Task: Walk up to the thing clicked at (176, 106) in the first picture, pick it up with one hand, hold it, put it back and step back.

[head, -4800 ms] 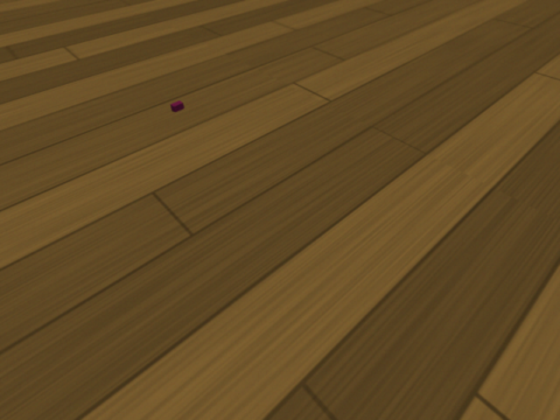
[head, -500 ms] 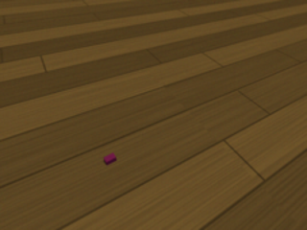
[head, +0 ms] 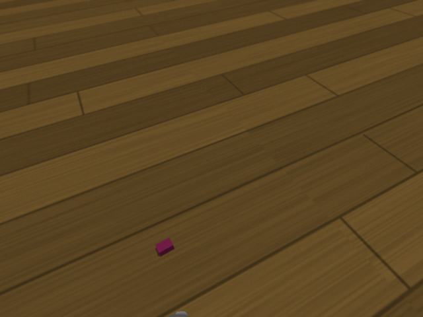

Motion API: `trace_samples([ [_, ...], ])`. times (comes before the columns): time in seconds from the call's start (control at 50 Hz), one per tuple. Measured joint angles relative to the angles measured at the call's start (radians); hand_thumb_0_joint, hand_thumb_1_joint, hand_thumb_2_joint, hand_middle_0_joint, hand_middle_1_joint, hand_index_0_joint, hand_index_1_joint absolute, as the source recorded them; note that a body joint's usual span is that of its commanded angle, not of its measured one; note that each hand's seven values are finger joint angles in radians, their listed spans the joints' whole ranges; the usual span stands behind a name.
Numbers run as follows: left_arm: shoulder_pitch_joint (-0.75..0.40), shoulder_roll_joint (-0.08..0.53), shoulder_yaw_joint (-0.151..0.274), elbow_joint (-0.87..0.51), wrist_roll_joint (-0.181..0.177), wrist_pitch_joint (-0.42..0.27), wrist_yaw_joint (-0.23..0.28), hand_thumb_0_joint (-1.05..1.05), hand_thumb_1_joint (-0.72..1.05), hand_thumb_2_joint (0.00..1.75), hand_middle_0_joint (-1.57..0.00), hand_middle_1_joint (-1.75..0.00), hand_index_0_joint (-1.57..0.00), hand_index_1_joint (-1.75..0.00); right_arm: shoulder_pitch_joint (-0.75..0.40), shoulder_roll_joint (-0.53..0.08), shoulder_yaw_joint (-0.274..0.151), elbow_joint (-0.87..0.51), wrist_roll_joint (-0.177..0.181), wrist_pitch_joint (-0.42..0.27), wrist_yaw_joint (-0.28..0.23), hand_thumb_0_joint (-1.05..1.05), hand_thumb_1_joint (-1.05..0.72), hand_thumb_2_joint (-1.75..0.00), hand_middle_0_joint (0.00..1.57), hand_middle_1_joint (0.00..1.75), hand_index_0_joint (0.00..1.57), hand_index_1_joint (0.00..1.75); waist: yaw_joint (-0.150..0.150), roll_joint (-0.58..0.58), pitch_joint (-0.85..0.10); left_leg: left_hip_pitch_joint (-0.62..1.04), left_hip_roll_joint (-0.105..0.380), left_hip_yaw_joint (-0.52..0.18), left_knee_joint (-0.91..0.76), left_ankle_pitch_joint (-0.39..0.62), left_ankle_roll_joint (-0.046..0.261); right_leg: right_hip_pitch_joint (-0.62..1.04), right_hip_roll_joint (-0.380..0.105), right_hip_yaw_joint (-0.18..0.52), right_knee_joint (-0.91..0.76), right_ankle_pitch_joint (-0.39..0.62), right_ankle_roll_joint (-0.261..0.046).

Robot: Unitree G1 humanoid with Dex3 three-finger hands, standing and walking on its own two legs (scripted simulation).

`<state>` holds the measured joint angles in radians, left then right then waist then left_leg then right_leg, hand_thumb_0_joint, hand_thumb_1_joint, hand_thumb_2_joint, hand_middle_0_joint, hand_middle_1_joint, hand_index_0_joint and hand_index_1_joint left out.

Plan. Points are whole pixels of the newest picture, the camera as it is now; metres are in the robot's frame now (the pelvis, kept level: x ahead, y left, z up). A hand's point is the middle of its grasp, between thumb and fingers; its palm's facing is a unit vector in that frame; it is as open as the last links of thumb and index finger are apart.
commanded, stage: walk up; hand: left
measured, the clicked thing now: (164, 247) +0.59 +0.31 -0.75
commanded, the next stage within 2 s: none
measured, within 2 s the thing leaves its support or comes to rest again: neither
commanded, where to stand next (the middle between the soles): +0.26 +0.02 m, yaw -1 degrees
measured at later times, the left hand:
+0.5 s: hand (99, 282) +0.24 +0.30 -0.14, palm faces -0.09 -0.91 -0.40, open 7.4 cm
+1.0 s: hand (113, 266) +0.29 +0.29 -0.16, palm faces -0.01 -0.95 -0.32, open 7.4 cm
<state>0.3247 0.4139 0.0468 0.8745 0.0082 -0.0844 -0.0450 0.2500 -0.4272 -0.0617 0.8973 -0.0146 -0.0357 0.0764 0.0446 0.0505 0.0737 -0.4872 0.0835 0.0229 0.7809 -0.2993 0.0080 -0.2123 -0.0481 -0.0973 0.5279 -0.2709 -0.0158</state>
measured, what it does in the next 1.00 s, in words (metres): walks ahead: left foot, then right foot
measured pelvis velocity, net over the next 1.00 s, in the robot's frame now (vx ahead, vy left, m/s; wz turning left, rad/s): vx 0.21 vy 0.03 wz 0.00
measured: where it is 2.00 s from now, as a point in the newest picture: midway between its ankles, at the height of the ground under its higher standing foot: outside the picture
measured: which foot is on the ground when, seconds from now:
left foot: up 0.00-0.08, down 0.10-0.52, up 0.54-0.78, down 0.80-1.00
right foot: down 0.00-0.12, up 0.14-0.50, down 0.52-1.00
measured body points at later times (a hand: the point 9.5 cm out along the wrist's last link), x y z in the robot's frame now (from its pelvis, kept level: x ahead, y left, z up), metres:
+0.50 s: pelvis +0.15 +0.02 -0.01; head +0.18 +0.01 +0.44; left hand +0.24 +0.34 -0.11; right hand +0.17 -0.31 -0.12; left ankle +0.14 +0.14 -0.73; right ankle +0.25 -0.11 -0.73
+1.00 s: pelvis +0.21 +0.03 +0.00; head +0.23 +0.05 +0.45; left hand +0.29 +0.34 -0.14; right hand +0.29 -0.28 -0.12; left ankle +0.25 +0.15 -0.73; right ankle +0.25 -0.11 -0.73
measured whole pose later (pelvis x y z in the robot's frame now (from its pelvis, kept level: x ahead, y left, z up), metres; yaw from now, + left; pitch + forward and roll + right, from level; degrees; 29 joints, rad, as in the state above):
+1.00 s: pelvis +0.21 +0.03 +0.00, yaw +0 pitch -3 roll -1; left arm 0.14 0.38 0.00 1.06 -0.01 -0.01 -0.01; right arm 0.14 -0.36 0.00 1.05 0.00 -0.02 0.02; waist 0.01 -0.02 0.07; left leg -0.29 0.04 0.03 0.60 -0.27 0.00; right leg -0.27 -0.04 -0.04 0.57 -0.24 0.02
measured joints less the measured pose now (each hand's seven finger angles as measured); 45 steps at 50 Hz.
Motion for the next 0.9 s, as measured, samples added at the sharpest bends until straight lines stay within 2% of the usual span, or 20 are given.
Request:
trace_samples([
  [0.06, 0.023, 0.017, 0.000, 0.004, 0.001, 0.009, -0.002, 0.00, 0.90, 0.89, -0.21, -0.30, -0.21, -0.30, -0.005, 0.003, -0.005, 0.000, -0.002, -0.006, 0.008, 0.01, -0.90, -0.89, 0.21, 0.30, 0.20, 0.30, 0.008, -0.021, -0.008, 0.035, 0.000, 0.011, -0.115, 0.058, 0.000, 0.025, -0.010, -0.002, 0.025, -0.049, 0.013],
  [0.1, 0.037, 0.027, -0.001, 0.011, 0.003, 0.019, -0.001, 0.01, 0.90, 0.89, -0.21, -0.30, -0.21, -0.30, 0.001, -0.002, -0.012, -0.005, -0.005, -0.018, 0.008, 0.01, -0.90, -0.89, 0.21, 0.30, 0.20, 0.30, 0.003, -0.036, -0.021, 0.080, -0.013, 0.025, -0.169, 0.086, 0.005, 0.024, -0.026, -0.001, 0.085, -0.109, 0.017],
  [0.12, 0.040, 0.033, -0.001, 0.015, 0.005, 0.025, 0.001, 0.01, 0.90, 0.89, -0.21, -0.30, -0.21, -0.30, 0.000, 0.000, -0.016, -0.008, -0.006, -0.026, 0.003, 0.01, -0.90, -0.89, 0.21, 0.30, 0.20, 0.30, -0.001, -0.060, -0.020, 0.087, -0.032, 0.039, -0.157, 0.115, 0.009, 0.010, -0.049, 0.012, 0.144, -0.151, -0.001],
  [0.14, 0.038, 0.034, 0.000, 0.024, 0.003, 0.033, 0.005, 0.01, 0.90, 0.89, -0.21, -0.30, -0.21, -0.30, -0.002, 0.002, -0.018, -0.015, -0.009, -0.034, -0.003, 0.01, -0.90, -0.89, 0.21, 0.30, 0.20, 0.30, -0.004, -0.077, -0.018, 0.084, -0.044, 0.054, -0.126, 0.096, 0.014, -0.023, -0.054, 0.045, 0.238, -0.180, -0.012],
  [0.2, 0.013, 0.029, -0.010, 0.053, -0.002, 0.051, 0.015, 0.01, 0.90, 0.89, -0.20, -0.30, -0.21, -0.30, 0.003, 0.012, -0.013, -0.032, 0.007, -0.043, -0.015, 0.01, -0.90, -0.89, 0.21, 0.30, 0.20, 0.30, -0.028, -0.091, -0.009, 0.113, -0.050, 0.066, -0.115, 0.053, 0.028, -0.145, -0.004, 0.108, 0.505, -0.184, -0.030],
  [0.24, -0.003, 0.032, -0.010, 0.058, -0.005, 0.047, 0.014, 0.01, 0.90, 0.89, -0.20, -0.30, -0.20, -0.30, 0.015, 0.025, -0.003, -0.037, 0.010, -0.044, -0.023, 0.01, -0.90, -0.89, 0.21, 0.30, 0.20, 0.30, -0.037, -0.110, -0.001, 0.158, -0.057, 0.076, -0.162, 0.058, 0.030, -0.207, -0.002, 0.113, 0.550, -0.135, -0.028],
  [0.36, -0.034, 0.023, -0.001, 0.047, 0.001, 0.046, -0.007, 0.01, 0.90, 0.89, -0.20, -0.30, -0.20, -0.30, 0.064, 0.025, 0.009, -0.032, 0.006, -0.042, -0.028, 0.01, -0.90, -0.89, 0.21, 0.30, 0.20, 0.30, -0.058, -0.109, 0.009, 0.262, -0.067, 0.094, -0.263, 0.053, 0.036, -0.287, -0.043, 0.086, 0.380, -0.045, 0.004],
  [0.46, -0.074, 0.010, 0.003, 0.044, 0.005, 0.046, -0.001, 0.01, 0.90, 0.89, -0.20, -0.30, -0.20, -0.30, 0.086, 0.012, 0.014, -0.018, 0.007, -0.023, -0.037, 0.01, -0.90, -0.89, 0.21, 0.30, 0.20, 0.30, -0.076, -0.074, 0.019, 0.290, -0.054, 0.089, -0.242, 0.002, 0.011, -0.248, -0.039, 0.069, 0.181, 0.035, 0.004],
  [0.52, -0.094, 0.012, 0.006, 0.036, 0.007, 0.030, 0.014, 0.01, 0.90, 0.89, -0.20, -0.30, -0.21, -0.30, 0.087, 0.012, 0.024, -0.010, 0.016, -0.004, -0.044, 0.01, -0.90, -0.89, 0.21, 0.30, 0.20, 0.30, -0.073, -0.058, 0.020, 0.267, -0.036, 0.081, -0.137, -0.076, -0.008, -0.171, -0.006, 0.060, 0.060, 0.101, -0.005],
  [0.56, -0.115, -0.004, 0.006, 0.031, 0.008, 0.022, 0.022, 0.00, 0.90, 0.89, -0.20, -0.30, -0.20, -0.30, 0.064, 0.012, 0.028, 0.002, 0.019, 0.011, -0.052, 0.01, -0.90, -0.89, 0.21, 0.30, 0.20, 0.30, -0.068, -0.026, 0.034, 0.217, -0.024, 0.041, -0.001, -0.143, 0.014, -0.176, 0.015, 0.048, 0.104, 0.072, -0.002],
  [0.58, -0.124, -0.010, 0.001, 0.026, 0.004, 0.021, 0.022, 0.00, 0.90, 0.89, -0.20, -0.30, -0.20, -0.30, 0.052, 0.015, 0.031, 0.008, 0.017, 0.017, -0.056, 0.01, -0.90, -0.89, 0.21, 0.30, 0.20, 0.30, -0.064, -0.022, 0.039, 0.187, -0.038, 0.022, 0.073, -0.192, 0.019, -0.176, 0.015, 0.048, 0.118, 0.059, -0.005],
  [0.62, -0.136, -0.024, -0.011, 0.015, -0.002, 0.022, 0.024, 0.00, 0.90, 0.89, -0.20, -0.30, -0.21, -0.30, 0.031, 0.016, 0.034, 0.017, 0.018, 0.023, -0.060, 0.01, -0.90, -0.89, 0.21, 0.30, 0.20, 0.30, -0.055, -0.014, 0.045, 0.134, -0.054, 0.003, 0.168, -0.225, 0.022, -0.163, 0.012, 0.047, 0.114, 0.051, -0.011],
  [0.68, -0.142, -0.036, -0.026, 0.008, 0.000, 0.027, 0.028, 0.00, 0.90, 0.89, -0.21, -0.30, -0.21, -0.30, 0.010, 0.016, 0.034, 0.029, 0.016, 0.018, -0.059, 0.01, -0.90, -0.89, 0.21, 0.30, 0.20, 0.30, -0.046, -0.006, 0.040, 0.084, -0.048, -0.003, 0.159, -0.187, 0.015, -0.141, 0.009, 0.041, 0.087, 0.052, -0.007],
  [0.74, -0.145, -0.035, -0.031, 0.015, 0.006, 0.037, 0.030, 0.00, 0.90, 0.89, -0.21, -0.30, -0.21, -0.30, -0.005, 0.018, 0.033, 0.046, 0.014, 0.014, -0.057, 0.01, -0.90, -0.89, 0.21, 0.30, 0.20, 0.30, -0.035, -0.012, 0.029, 0.088, -0.037, 0.000, 0.040, -0.129, 0.007, -0.134, 0.007, 0.040, 0.091, 0.040, 0.001],
  [0.8, -0.155, -0.025, -0.032, 0.037, -0.002, 0.056, 0.032, 0.00, 0.90, 0.89, -0.21, -0.30, -0.21, -0.30, -0.017, 0.022, 0.031, 0.071, 0.009, 0.006, -0.062, 0.01, -0.90, -0.89, 0.21, 0.30, 0.20, 0.30, -0.035, -0.033, 0.019, 0.138, -0.045, 0.007, -0.114, 0.017, 0.001, -0.148, -0.006, 0.041, 0.152, -0.004, 0.016],
  [0.82, -0.162, -0.021, -0.031, 0.050, -0.007, 0.065, 0.035, 0.00, 0.90, 0.89, -0.21, -0.30, -0.21, -0.30, -0.025, 0.029, 0.029, 0.084, 0.004, 0.005, -0.066, 0.01, -0.90, -0.89, 0.21, 0.30, 0.20, 0.30, -0.034, -0.054, 0.021, 0.146, -0.057, 0.016, -0.118, 0.035, -0.005, -0.151, -0.020, 0.050, 0.174, -0.018, 0.022],
  [0.88, -0.173, -0.027, -0.034, 0.097, -0.019, 0.084, 0.038, 0.00, 0.90, 0.89, -0.21, -0.30, -0.21, -0.30, -0.045, 0.040, 0.040, 0.112, 0.006, 0.009, -0.065, 0.01, -0.90, -0.89, 0.21, 0.30, 0.20, 0.30, -0.036, -0.066, 0.008, 0.155, -0.055, 0.015, -0.114, 0.015, -0.005, -0.134, -0.001, 0.069, 0.167, -0.075, 0.009],
  [0.9, -0.175, -0.028, -0.035, 0.111, -0.019, 0.085, 0.037, 0.00, 0.90, 0.89, -0.20, -0.30, -0.21, -0.30, -0.053, 0.044, 0.045, 0.121, 0.007, 0.011, -0.064, 0.01, -0.90, -0.89, 0.21, 0.30, 0.20, 0.30, -0.037, -0.067, 0.005, 0.162, -0.052, 0.012, -0.121, 0.013, -0.006, -0.119, 0.005, 0.068, 0.142, -0.054, 0.008],
])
